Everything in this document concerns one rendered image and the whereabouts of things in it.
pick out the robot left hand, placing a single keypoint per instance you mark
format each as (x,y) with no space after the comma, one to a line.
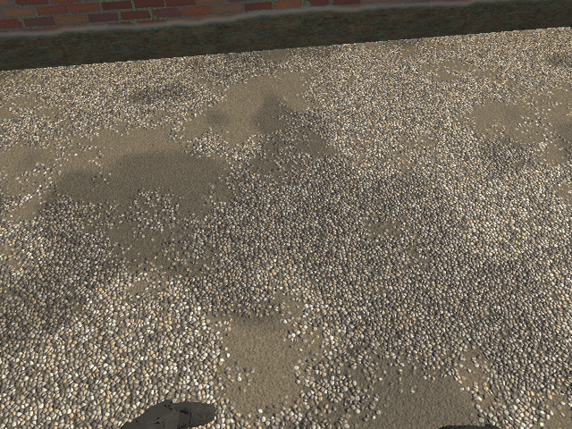
(168,415)

